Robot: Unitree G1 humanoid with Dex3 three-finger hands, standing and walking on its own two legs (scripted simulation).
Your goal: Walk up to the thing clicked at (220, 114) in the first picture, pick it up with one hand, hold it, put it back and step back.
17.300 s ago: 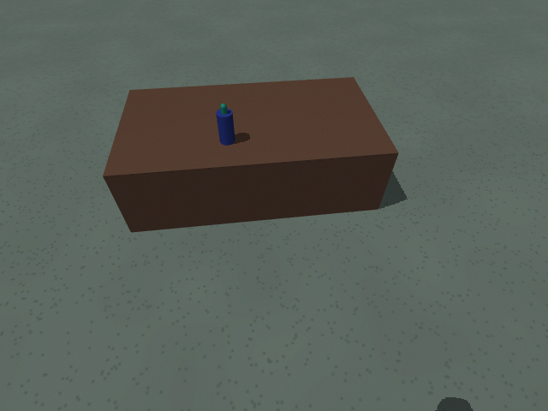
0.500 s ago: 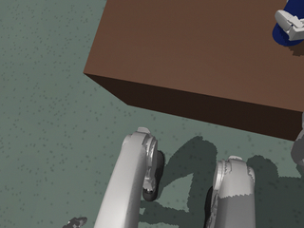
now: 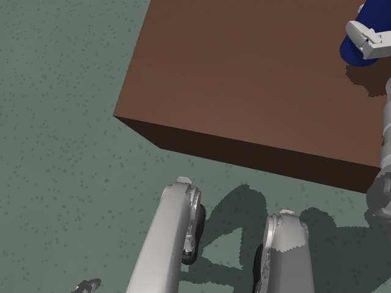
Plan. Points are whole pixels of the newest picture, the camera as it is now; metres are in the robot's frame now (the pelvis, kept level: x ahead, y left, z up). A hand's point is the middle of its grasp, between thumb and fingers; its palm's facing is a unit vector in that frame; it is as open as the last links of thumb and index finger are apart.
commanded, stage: settle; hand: right
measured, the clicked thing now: (388, 9) +0.61 -0.15 +0.04
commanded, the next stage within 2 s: lift in 0.46 s
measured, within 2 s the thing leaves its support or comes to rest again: neither
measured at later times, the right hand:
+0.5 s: hand (388, 5) +0.60 -0.14 +0.06, palm faces +0.06 +1.00 -0.02, open 9.4 cm
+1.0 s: hand out of the picture +0.56 -0.14 +0.11, palm faces +0.09 +1.00 -0.02, open 9.4 cm
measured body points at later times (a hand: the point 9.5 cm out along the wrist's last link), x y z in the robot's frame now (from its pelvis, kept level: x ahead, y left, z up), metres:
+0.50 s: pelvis +0.01 +0.00 +0.04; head +0.24 -0.01 +0.42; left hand +0.02 +0.29 -0.07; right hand +0.59 -0.20 +0.07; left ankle +0.12 +0.15 -0.45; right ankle +0.05 -0.11 -0.45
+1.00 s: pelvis +0.02 +0.01 +0.08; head +0.22 +0.00 +0.49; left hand +0.06 +0.29 -0.04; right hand +0.55 -0.19 +0.11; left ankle +0.12 +0.15 -0.45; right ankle +0.05 -0.11 -0.45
